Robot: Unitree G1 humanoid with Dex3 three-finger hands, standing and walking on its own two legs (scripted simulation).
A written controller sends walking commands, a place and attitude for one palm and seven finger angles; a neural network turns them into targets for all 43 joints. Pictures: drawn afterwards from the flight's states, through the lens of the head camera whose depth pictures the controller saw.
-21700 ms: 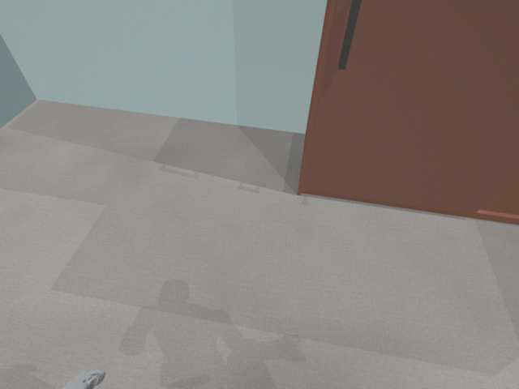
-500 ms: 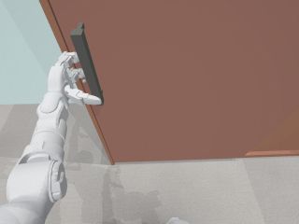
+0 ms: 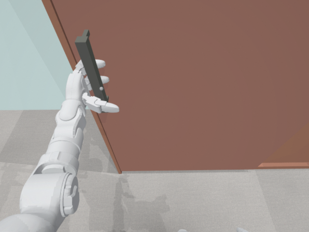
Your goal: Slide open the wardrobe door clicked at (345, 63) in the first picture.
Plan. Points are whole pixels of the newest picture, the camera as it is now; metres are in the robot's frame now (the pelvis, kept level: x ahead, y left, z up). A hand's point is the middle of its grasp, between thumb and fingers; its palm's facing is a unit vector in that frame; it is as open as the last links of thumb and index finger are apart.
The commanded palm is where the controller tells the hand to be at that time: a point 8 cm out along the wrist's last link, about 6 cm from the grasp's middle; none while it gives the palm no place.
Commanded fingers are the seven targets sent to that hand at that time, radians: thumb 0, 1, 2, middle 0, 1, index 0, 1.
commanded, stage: slide the fingers in behind the handle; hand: left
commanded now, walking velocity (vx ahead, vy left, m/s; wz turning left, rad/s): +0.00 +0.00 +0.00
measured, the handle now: (97, 76) +0.51 +0.16 +0.11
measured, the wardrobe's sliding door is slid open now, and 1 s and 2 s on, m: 0.00 0.00 0.00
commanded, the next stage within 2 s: grip the handle and tug to test in 0.86 s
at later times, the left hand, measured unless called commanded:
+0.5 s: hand (101, 88) +0.45 +0.14 +0.12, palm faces +0.01 -1.00 -0.02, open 14.1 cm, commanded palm +0.43 +0.19 +0.12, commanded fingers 0.00 -0.50 0.30 -0.30 -1.20 -0.30 -1.20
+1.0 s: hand (102, 87) +0.46 +0.14 +0.12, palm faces +0.01 -1.00 -0.02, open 14.1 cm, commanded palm +0.43 +0.18 +0.12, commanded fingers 0.00 -0.36 0.36 -0.31 -1.22 -0.31 -1.22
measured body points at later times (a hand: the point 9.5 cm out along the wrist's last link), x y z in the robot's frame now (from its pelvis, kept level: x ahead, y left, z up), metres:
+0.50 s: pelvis -0.01 -0.01 +0.00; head +0.04 -0.02 +0.45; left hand +0.44 +0.19 +0.13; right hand +0.06 -0.27 -0.12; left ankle -0.02 +0.10 -0.72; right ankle +0.04 -0.08 -0.72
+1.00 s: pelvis -0.01 +0.01 +0.00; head +0.05 +0.00 +0.45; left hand +0.45 +0.19 +0.12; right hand +0.05 -0.24 -0.12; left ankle -0.02 +0.10 -0.72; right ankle +0.04 -0.08 -0.72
